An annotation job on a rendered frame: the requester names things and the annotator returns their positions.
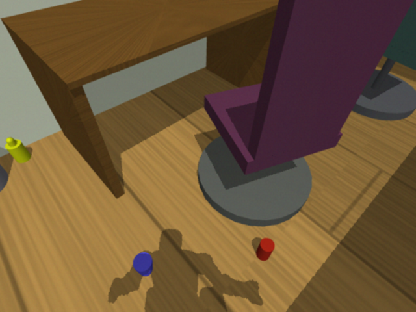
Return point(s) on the office chair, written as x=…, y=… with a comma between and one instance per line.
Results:
x=385, y=96
x=322, y=54

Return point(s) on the desk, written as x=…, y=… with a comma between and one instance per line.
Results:
x=70, y=45

